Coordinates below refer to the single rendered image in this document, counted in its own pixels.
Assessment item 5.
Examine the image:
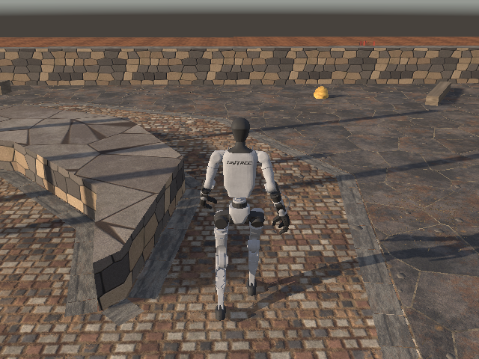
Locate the right robot forearm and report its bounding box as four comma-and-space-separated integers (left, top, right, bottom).
270, 181, 287, 217

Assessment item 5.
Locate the left robot forearm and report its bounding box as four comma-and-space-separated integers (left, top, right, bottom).
200, 178, 212, 200

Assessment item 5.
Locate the left robot hand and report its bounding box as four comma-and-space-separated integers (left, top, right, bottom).
200, 196, 217, 209

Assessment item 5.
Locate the right robot upper arm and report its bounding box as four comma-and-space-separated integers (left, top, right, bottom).
255, 150, 277, 193

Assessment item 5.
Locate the right robot hand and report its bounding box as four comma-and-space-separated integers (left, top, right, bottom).
272, 214, 290, 235

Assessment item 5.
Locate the humanoid robot torso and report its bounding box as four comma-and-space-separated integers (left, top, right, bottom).
222, 147, 257, 224

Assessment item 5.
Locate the robot head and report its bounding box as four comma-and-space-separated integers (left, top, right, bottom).
228, 117, 253, 153

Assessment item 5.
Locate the left robot upper arm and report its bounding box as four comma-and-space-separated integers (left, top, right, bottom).
204, 150, 225, 190

